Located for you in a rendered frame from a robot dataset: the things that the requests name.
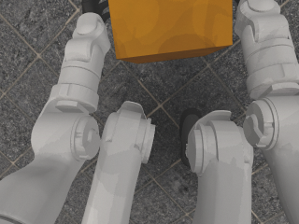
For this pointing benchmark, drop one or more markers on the robot right upper arm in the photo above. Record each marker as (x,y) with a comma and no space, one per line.
(272,125)

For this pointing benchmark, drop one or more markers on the robot left thigh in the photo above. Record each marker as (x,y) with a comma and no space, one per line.
(117,169)

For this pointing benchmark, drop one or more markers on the left robot shin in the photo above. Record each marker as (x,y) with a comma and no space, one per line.
(112,120)

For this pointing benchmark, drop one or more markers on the carton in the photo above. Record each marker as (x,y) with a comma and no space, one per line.
(149,31)

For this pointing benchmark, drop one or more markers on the robot left forearm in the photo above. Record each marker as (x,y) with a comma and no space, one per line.
(84,55)

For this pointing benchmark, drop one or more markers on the left robot hand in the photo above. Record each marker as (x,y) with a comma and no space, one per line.
(93,6)

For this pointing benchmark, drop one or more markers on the robot right forearm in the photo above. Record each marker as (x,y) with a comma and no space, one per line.
(268,50)

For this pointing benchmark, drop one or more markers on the robot left upper arm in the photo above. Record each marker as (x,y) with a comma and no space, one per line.
(62,142)

